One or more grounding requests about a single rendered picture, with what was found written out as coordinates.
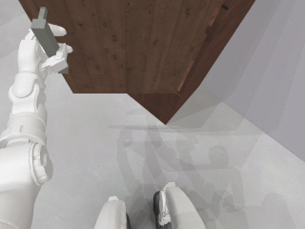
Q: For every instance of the left robot hand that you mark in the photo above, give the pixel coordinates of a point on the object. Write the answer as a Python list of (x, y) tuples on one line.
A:
[(31, 56)]

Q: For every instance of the left robot upper arm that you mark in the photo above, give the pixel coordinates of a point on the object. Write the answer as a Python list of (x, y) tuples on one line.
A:
[(23, 170)]

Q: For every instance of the handle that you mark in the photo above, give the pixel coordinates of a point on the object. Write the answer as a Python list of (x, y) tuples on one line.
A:
[(42, 31)]

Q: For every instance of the left robot shin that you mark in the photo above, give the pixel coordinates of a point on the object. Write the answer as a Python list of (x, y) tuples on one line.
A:
[(115, 198)]

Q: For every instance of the left robot forearm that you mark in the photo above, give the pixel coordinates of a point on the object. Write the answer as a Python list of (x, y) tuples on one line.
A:
[(28, 116)]

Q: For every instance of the cupboard door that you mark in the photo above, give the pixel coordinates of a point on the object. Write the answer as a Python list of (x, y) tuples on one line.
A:
[(126, 46)]

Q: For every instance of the robot left thigh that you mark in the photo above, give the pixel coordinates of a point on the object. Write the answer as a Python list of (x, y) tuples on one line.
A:
[(112, 215)]

